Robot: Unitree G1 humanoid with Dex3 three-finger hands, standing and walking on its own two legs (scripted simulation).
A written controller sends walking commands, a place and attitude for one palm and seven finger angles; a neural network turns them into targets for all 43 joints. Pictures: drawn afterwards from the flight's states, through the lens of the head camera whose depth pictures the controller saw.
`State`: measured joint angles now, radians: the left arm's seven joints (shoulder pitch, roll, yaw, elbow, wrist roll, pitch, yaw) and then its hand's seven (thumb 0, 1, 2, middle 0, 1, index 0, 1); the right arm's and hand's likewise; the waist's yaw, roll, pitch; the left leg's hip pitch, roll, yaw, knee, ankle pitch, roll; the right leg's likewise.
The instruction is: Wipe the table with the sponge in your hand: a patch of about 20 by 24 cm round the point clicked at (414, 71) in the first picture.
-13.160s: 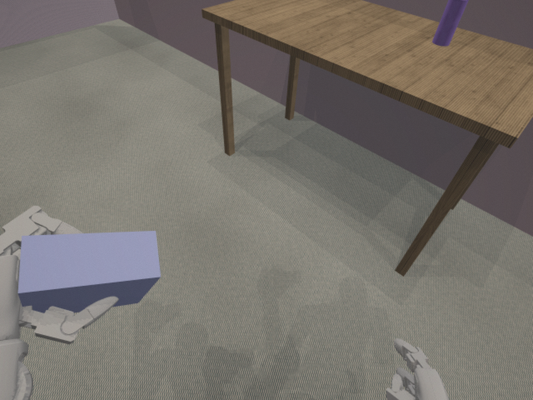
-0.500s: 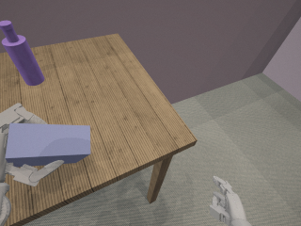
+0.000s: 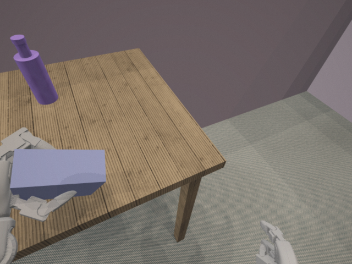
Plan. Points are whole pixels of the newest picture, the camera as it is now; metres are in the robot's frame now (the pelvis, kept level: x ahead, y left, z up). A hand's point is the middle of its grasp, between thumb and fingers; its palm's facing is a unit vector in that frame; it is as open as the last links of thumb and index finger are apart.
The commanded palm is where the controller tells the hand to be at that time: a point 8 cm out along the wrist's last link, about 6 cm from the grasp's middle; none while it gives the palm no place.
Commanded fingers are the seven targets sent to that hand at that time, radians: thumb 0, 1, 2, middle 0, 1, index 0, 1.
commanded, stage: come to a stop and stand still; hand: left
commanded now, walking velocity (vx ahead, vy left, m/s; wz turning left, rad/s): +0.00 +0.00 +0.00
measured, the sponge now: (72, 175) +0.23 +0.21 +0.14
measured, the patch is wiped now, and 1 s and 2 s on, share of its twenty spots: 0.00 0.00 0.00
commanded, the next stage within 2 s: look again from close up in 0.96 s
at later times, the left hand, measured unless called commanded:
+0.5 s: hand (45, 168) +0.23 +0.25 +0.15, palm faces +0.39 -0.85 -0.37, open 9.7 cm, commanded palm +0.17 +0.27 +0.17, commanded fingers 0.00 0.10 1.30 -1.20 -1.60 -1.20 -1.60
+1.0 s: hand (41, 167) +0.23 +0.25 +0.16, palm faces +0.38 -0.85 -0.35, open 9.7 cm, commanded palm +0.17 +0.28 +0.17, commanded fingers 0.00 0.10 1.30 -1.20 -1.60 -1.20 -1.60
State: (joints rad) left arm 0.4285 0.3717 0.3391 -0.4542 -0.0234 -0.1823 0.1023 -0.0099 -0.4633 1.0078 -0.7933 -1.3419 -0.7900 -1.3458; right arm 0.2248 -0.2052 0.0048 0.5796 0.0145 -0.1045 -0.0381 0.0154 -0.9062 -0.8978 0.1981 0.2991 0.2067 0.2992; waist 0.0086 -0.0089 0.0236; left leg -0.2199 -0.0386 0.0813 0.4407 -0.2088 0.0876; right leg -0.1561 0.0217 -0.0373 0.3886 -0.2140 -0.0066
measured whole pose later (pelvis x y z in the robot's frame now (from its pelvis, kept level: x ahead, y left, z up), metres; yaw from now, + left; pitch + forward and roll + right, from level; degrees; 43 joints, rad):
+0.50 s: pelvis +0.01 -0.01 +0.00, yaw +0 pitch +0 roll -1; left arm 0.39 0.39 0.37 -0.43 -0.03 -0.22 0.10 -0.01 -0.46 1.01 -0.79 -1.34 -0.79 -1.35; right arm 0.23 -0.20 0.02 0.60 0.01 -0.15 -0.03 0.02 -0.91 -0.90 0.20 0.30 0.21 0.30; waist 0.02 -0.05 0.03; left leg -0.25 -0.03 0.08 0.47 -0.23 0.08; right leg -0.19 0.03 -0.04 0.42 -0.24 -0.02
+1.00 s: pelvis +0.01 +0.00 +0.00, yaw +0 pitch +0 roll -2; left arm 0.41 0.37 0.34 -0.49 -0.03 -0.18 0.10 -0.01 -0.46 1.01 -0.79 -1.34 -0.79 -1.35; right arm 0.20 -0.19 0.03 0.57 0.01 -0.11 -0.03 0.01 -0.91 -0.90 0.20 0.30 0.21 0.30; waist 0.03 -0.03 0.03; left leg -0.22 -0.04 0.08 0.45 -0.23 0.09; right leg -0.16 0.02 -0.03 0.39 -0.23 0.00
